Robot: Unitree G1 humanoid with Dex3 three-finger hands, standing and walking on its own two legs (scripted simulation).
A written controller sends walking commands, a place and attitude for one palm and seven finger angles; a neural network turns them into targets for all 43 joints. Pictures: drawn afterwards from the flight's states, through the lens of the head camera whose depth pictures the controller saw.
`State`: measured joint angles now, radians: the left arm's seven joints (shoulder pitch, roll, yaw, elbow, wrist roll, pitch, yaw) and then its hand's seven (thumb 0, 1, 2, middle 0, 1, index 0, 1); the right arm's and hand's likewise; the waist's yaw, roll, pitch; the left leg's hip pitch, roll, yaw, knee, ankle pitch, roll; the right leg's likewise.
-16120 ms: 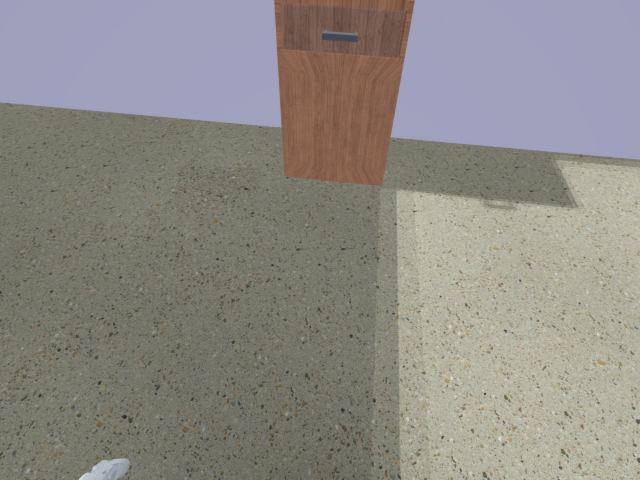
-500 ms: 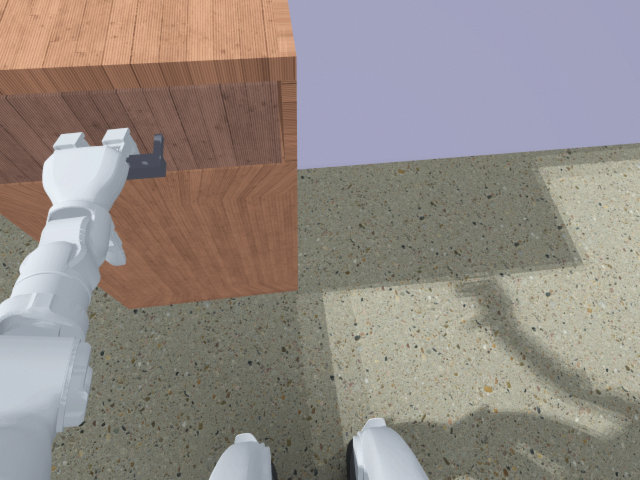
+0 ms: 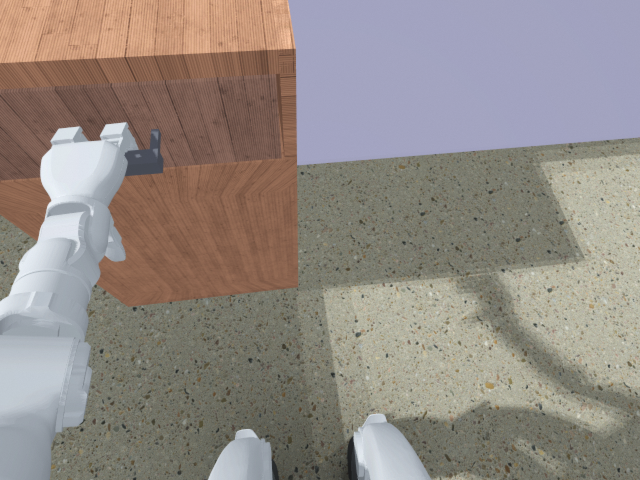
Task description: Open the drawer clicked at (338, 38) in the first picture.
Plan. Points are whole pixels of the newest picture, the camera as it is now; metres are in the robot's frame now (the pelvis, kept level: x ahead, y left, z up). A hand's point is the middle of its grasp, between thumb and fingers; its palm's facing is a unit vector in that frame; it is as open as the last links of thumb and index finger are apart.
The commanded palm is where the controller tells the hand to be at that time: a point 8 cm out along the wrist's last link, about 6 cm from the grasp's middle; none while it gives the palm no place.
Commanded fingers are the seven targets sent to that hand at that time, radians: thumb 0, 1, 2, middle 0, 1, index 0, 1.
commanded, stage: close the thumb around the handle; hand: left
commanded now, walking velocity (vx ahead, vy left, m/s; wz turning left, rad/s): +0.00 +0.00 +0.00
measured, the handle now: (110, 152) +0.54 +0.26 +0.02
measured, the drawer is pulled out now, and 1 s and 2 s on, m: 0.00 0.00 0.12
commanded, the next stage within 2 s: pull the drawer open in 0.80 s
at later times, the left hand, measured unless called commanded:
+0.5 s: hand (106, 196) +0.48 +0.26 +0.00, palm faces -0.05 -0.02 -1.00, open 9.4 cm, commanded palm +0.47 +0.25 +0.04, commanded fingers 0.00 0.68 0.80 -0.38 -1.33 -0.38 -1.33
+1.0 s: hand (106, 197) +0.48 +0.26 +0.00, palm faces -0.05 -0.03 -1.00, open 5.8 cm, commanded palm +0.45 +0.25 +0.04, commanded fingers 0.00 0.90 0.90 -0.40 -1.35 -0.40 -1.35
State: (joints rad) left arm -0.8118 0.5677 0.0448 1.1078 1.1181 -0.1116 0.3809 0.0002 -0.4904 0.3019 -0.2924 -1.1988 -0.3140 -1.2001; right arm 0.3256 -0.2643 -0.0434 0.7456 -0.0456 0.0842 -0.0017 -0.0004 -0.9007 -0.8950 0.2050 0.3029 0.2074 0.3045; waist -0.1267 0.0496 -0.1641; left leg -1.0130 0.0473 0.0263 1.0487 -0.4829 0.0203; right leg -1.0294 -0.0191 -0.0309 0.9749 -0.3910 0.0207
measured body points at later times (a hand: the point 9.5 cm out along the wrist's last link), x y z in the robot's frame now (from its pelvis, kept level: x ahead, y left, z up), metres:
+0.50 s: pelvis +0.01 +0.00 +0.00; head +0.14 +0.00 +0.43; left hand +0.48 +0.26 +0.05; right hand +0.02 -0.28 -0.13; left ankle +0.00 +0.11 -0.66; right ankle +0.03 -0.14 -0.66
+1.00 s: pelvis +0.00 +0.00 +0.00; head +0.13 +0.00 +0.43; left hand +0.48 +0.26 +0.05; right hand +0.01 -0.28 -0.13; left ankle +0.00 +0.11 -0.66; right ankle +0.03 -0.14 -0.66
